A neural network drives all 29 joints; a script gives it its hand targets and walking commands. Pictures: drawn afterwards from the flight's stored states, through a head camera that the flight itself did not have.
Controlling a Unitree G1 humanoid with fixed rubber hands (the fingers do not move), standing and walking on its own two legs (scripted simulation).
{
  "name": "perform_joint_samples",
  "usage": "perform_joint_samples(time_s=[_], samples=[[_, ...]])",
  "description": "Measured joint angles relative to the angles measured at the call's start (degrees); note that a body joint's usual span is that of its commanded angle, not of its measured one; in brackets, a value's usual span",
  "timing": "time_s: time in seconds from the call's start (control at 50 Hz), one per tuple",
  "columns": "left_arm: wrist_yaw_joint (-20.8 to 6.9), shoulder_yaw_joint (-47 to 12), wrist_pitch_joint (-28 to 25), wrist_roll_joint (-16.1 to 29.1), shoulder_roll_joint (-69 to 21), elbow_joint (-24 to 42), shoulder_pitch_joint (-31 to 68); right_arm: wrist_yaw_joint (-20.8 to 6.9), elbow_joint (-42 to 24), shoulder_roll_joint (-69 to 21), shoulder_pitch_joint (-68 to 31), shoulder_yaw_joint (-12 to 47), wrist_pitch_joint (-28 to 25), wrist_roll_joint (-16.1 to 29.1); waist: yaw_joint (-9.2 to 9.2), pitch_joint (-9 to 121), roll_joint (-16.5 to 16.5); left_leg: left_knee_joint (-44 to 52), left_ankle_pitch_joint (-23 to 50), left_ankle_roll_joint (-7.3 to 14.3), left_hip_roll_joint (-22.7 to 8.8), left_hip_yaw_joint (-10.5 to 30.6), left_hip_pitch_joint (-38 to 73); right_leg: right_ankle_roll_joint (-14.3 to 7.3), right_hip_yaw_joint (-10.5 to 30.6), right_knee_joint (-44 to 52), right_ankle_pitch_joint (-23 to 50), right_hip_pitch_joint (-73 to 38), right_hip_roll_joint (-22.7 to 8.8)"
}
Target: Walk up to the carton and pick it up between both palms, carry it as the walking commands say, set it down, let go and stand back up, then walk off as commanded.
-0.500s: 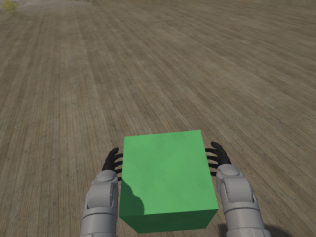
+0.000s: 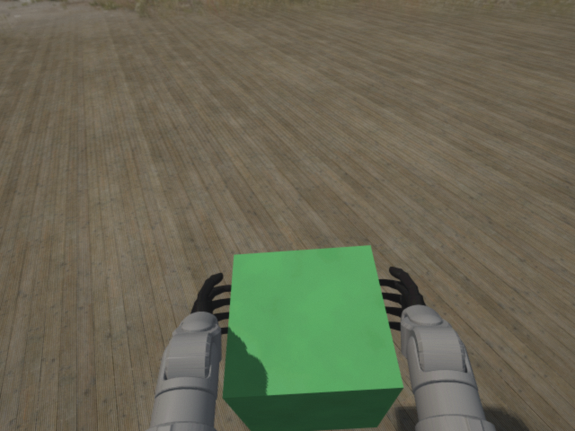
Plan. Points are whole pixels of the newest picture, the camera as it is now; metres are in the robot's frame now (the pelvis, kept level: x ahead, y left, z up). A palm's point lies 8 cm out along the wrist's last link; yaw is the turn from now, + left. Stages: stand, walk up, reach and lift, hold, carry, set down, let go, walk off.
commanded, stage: set down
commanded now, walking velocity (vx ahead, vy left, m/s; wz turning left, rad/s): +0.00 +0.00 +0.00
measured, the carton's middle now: (308, 345) +0.30 +0.00 -0.04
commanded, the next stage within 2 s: none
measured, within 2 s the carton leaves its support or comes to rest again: neither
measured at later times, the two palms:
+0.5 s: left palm (220, 338) +0.29 +0.14 -0.01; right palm (411, 337) +0.29 -0.16 -0.02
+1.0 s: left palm (228, 353) +0.32 +0.14 -0.11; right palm (394, 353) +0.32 -0.15 -0.11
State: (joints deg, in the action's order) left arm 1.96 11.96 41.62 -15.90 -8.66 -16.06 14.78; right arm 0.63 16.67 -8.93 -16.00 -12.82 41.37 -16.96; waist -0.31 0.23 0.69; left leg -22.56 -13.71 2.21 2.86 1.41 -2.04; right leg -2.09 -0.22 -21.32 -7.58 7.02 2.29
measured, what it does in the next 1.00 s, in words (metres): lowers itself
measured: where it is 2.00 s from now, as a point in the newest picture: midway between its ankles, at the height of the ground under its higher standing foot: outside the picture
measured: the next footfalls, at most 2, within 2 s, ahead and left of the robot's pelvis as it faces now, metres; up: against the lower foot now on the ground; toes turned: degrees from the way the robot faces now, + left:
none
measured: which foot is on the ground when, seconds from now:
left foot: down 0.00-1.00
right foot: down 0.00-1.00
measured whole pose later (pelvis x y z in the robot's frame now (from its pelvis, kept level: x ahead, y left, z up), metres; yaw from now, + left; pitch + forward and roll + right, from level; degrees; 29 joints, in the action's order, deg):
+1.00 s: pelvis -0.03 -0.01 -0.06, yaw +1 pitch +18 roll +1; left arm 2.0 24.7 13.3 -15.6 -8.8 -34.9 30.4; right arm 4.0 31.6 -9.4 -28.6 -22.5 14.6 -17.2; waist -0.6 1.5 1.2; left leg -52.3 -21.6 1.0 4.3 2.4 -49.1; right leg -2.5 0.7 -49.5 -14.4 53.5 3.3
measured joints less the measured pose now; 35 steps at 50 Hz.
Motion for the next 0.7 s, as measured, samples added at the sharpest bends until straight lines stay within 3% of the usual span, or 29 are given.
perform_joint_samples(time_s=[0.28,0.48,0.7], samples=[[0.5,3.9,-5.6,-1.1,-1.0,-9.4,3.9,0.8,5.5,-0.3,-1.1,-3.0,-4.2,-1.6,0.69,0.4,1.4,-5.5,-2.5,0.0,0.4,0.8,-5.0,-0.1,0.1,-5.5,-2.5,4.9,0.1],[0.4,8.8,-13.2,-3.0,-1.9,-15.6,6.5,1.5,11.9,-1.3,-4.4,-7.3,-11.1,-3.6,0.82,0.8,1.0,-10.6,-3.6,-0.4,0.6,1.2,-13.2,-0.5,0.1,-10.5,-3.7,13.0,0.2],[-0.3,12.3,-21.7,-3.3,-1.5,-17.9,10.6,2.2,14.6,-1.7,-8.5,-9.7,-19.8,-3.2,0.18,-0.8,0.6,-18.3,-5.3,-1.0,0.6,1.0,-26.1,-0.8,0.5,-17.6,-4.8,25.8,0.8]])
